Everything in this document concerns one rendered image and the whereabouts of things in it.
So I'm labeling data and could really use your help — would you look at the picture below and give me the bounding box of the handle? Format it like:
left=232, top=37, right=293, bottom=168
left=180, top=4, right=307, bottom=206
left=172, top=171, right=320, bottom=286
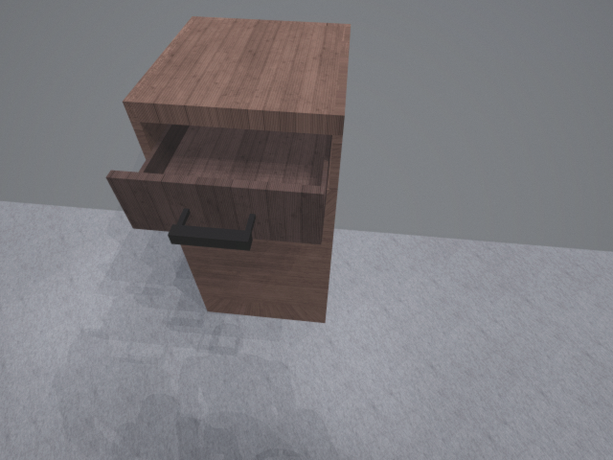
left=168, top=208, right=256, bottom=251

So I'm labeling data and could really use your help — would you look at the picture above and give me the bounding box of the drawer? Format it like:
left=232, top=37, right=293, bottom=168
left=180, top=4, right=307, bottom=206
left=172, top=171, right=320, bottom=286
left=106, top=124, right=332, bottom=244

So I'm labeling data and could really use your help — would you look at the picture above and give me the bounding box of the cabinet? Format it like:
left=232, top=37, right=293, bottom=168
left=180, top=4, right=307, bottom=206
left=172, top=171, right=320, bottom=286
left=123, top=16, right=351, bottom=323

